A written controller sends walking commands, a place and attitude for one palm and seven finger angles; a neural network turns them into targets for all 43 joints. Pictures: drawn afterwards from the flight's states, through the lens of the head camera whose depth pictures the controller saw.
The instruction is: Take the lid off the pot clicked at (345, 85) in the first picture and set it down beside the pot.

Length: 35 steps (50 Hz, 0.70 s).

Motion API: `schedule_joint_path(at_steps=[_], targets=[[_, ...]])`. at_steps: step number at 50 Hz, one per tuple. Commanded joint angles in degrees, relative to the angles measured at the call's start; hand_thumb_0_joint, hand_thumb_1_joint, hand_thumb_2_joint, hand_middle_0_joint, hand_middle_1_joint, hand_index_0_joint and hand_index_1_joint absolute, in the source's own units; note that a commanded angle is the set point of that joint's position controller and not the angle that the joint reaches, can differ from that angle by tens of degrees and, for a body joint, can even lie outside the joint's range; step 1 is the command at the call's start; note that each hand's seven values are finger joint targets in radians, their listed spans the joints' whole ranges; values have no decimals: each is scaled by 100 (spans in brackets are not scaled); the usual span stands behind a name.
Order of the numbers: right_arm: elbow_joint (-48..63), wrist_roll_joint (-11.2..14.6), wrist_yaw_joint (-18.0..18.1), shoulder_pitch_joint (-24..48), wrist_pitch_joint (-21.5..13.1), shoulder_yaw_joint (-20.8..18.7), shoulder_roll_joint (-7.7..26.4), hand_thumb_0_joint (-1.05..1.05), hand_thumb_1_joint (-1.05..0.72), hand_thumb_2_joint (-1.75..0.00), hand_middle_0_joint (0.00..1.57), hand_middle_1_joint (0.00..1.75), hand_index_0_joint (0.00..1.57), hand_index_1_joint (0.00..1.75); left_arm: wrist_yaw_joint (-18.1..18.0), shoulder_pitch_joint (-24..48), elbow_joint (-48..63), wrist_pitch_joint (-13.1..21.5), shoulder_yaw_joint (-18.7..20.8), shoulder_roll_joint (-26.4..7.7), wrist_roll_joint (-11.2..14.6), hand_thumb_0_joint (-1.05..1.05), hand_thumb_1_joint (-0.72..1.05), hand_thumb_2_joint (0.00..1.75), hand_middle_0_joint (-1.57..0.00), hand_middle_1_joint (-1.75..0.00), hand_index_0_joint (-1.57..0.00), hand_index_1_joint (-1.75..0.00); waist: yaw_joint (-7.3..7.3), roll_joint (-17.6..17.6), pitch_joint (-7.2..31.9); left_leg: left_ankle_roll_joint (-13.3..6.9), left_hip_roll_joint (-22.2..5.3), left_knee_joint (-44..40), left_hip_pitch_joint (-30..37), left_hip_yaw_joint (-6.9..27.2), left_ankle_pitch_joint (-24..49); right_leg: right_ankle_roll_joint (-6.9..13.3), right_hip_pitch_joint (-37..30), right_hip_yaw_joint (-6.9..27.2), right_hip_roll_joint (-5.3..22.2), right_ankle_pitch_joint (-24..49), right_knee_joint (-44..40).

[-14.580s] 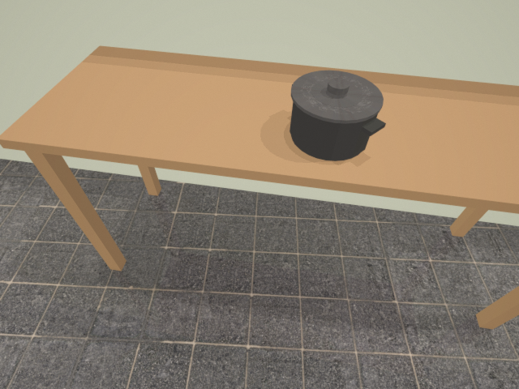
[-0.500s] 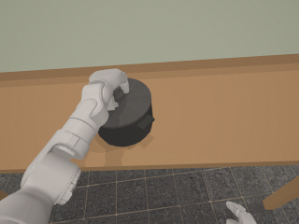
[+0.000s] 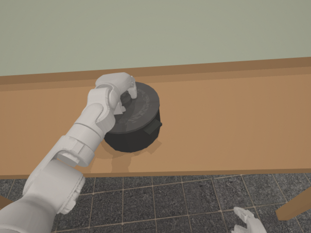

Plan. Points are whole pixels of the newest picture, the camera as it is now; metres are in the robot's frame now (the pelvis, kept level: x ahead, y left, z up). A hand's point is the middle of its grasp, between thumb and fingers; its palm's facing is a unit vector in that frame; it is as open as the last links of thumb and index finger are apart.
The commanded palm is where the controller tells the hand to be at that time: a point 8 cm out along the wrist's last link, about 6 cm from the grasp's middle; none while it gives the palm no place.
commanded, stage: close the fingers and squeeze the knob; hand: left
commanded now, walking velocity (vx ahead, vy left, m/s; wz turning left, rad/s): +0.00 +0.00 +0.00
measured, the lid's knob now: (123, 99) +0.46 +0.10 +0.10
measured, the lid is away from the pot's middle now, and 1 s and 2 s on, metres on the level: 0.00 0.02 0.02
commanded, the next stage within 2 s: lift the lid straight up in 0.44 s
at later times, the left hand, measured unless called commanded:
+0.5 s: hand (119, 102) +0.43 +0.10 +0.12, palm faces -0.31 -0.07 -0.95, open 7.8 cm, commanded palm +0.41 +0.11 +0.18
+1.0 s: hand (122, 97) +0.42 +0.09 +0.14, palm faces -0.26 -0.06 -0.96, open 7.8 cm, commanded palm +0.41 +0.10 +0.22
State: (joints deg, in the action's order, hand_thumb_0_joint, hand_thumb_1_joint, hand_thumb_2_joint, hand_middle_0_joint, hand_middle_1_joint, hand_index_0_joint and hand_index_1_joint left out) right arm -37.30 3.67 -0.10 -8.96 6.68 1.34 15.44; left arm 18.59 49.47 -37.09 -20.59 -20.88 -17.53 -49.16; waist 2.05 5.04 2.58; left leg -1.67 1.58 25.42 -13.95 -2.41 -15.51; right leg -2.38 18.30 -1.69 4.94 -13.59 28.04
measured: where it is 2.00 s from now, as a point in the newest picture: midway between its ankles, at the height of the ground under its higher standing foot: outside the picture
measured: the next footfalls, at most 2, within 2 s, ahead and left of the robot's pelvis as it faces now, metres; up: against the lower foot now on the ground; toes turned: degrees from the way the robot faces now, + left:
none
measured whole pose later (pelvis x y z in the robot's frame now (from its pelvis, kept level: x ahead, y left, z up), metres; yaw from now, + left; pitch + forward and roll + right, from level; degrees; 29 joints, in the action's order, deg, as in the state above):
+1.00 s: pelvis +0.00 +0.00 +0.00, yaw +0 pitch +3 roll +1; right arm -38.7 3.6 -0.2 -7.6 5.1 1.6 15.1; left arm 18.8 50.7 -34.3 -22.0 -22.6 -16.8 -48.1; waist 1.4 5.6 2.2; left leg -1.6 1.8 24.6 -12.4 -2.1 -14.8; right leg -2.3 16.9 -1.9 5.2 -13.4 27.9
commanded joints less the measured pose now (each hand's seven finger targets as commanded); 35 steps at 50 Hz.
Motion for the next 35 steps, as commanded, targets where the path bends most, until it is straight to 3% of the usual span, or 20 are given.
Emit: schedule_joint_path(at_steps=[1,4,6,10,11,13,16,18,20,21,22,24,26,28,30,31,35], targets=[[860,9,14,553,-262,-180,604,0,-90,-90,20,30,20,30,-178,2531,1146,84,560,-944,-38,0,40,93,-75,-96,-73,-94,20,-879,2044,-198,65,-148,595,211,2067,443,-1082,-200,-390,2238,-49],[778,41,22,520,-231,-165,581,0,-90,-90,20,30,20,30,-198,2610,851,13,417,-828,-101,0,43,94,-75,-97,-74,-94,59,-937,1789,-174,54,-242,510,181,1708,421,-918,-236,-420,1922,-87],[789,13,48,519,-246,-167,629,0,-90,-90,20,30,20,30,-204,2652,837,34,599,-1008,-68,0,44,96,-76,-97,-75,-94,37,-972,1810,-190,71,-221,445,199,1684,441,-978,-207,-398,1931,-95],[793,32,39,515,-261,-164,574,0,-90,-90,20,30,20,30,-184,2590,825,30,396,-807,-142,0,48,97,-78,-98,-77,-95,53,-883,1980,-179,67,-174,618,197,1928,432,-964,-217,-418,2060,-28],[817,0,47,516,-262,-177,596,0,-90,-90,20,30,20,30,-180,2649,988,69,534,-898,-80,0,49,98,-78,-98,-77,-95,31,-895,2047,-194,71,-178,579,201,1927,441,-1062,-197,-386,2111,-65],[775,22,52,500,-253,-162,572,0,-90,-90,20,30,20,30,-170,2728,770,19,341,-733,-129,0,51,99,-79,-98,-78,-95,87,-925,1845,-189,73,-201,535,176,1768,425,-929,-223,-417,1996,-81],[780,-6,82,475,-276,-169,635,0,-90,-90,20,30,20,30,-193,2651,798,72,775,-1193,-87,0,54,100,-80,-99,-79,-96,13,-988,1942,-193,71,-213,473,190,1743,434,-1083,-182,-392,2001,-94],[807,21,66,518,-280,-164,559,0,-90,-90,20,30,20,30,-171,2758,896,66,349,-750,-109,0,56,101,-81,-100,-80,-97,66,-865,1913,-191,76,-227,551,187,1734,430,-974,-217,-406,1964,-78],[760,22,67,459,-272,-161,602,0,-90,-90,20,30,20,30,-193,2631,680,43,548,-964,-126,0,58,102,-82,-100,-81,-97,41,-834,1809,-179,66,-231,518,166,1706,430,-926,-214,-415,1919,-91],[755,0,85,457,-274,-160,643,0,-90,-90,20,30,20,30,-202,2649,620,71,697,-1115,-96,0,59,102,-83,-101,-82,-97,37,-989,1785,-186,69,-230,425,187,1670,438,-980,-198,-399,1909,-115],[772,8,83,470,-280,-149,612,0,-90,-90,20,30,20,30,-191,2767,704,66,486,-934,-129,0,59,102,-83,-101,-82,-98,67,-864,1840,-189,79,-254,484,155,1646,425,-962,-195,-408,1904,-108],[746,29,86,461,-273,-150,602,0,-90,-90,20,30,20,30,-182,2674,500,45,399,-816,-138,0,60,103,-84,-101,-83,-98,82,-949,1707,-179,66,-249,466,162,1610,425,-847,-224,-424,1829,-105],[790,-5,89,456,-292,-180,635,0,-90,-90,20,30,20,30,-209,2791,808,109,708,-1146,-103,0,61,103,-84,-101,-83,-98,22,-946,1958,-198,67,-228,479,201,1683,441,-1060,-177,-386,1917,-100],[788,10,93,467,-296,-166,591,0,-90,-90,20,30,20,30,-194,2783,777,94,496,-938,-143,0,61,104,-85,-102,-84,-99,52,-871,1948,-197,75,-252,523,155,1630,418,-1027,-184,-398,1912,-109],[809,13,82,494,-322,-177,585,0,-90,-90,20,30,20,30,-220,3038,1148,119,557,-1078,-150,0,62,104,-85,-102,-84,-99,32,-650,2171,-200,68,-228,696,208,1880,443,-1088,-174,-402,2043,-59],[832,-7,80,518,-338,-191,590,0,-90,-90,20,30,20,30,-226,3089,1245,145,582,-1082,-102,0,62,104,-85,-102,-84,-99,51,-766,2212,-212,61,-196,700,240,1935,450,-1112,-167,-390,2081,-80],[782,10,57,511,-404,-191,547,0,-90,-90,20,30,20,30,-269,3251,1451,93,573,-1094,-82,0,62,104,-85,-102,-84,-99,26,-640,2267,-205,48,-221,860,278,2080,442,-1126,-189,-417,2140,-61]])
